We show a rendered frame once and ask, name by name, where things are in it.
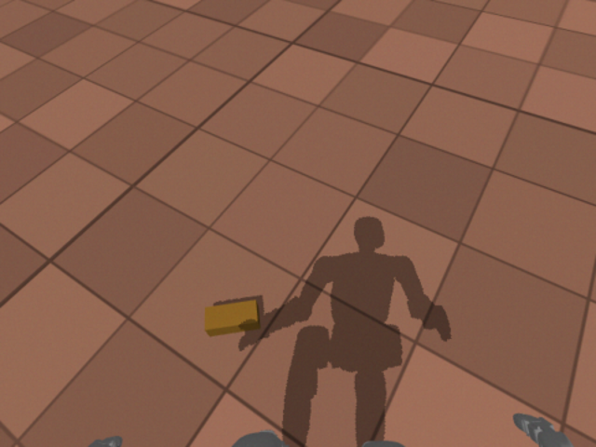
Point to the carton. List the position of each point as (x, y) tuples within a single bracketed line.
[(230, 318)]

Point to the right robot hand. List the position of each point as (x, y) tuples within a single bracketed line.
[(541, 431)]

